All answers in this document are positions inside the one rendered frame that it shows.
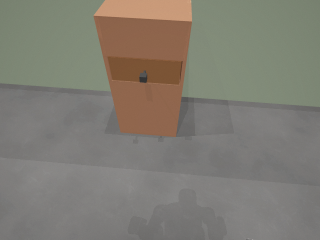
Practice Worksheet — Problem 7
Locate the drawer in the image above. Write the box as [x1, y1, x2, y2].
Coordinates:
[108, 56, 182, 85]

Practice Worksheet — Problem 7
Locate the handle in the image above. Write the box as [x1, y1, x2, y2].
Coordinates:
[139, 70, 148, 83]

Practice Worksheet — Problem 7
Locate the cabinet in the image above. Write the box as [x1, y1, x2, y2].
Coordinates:
[93, 0, 192, 137]

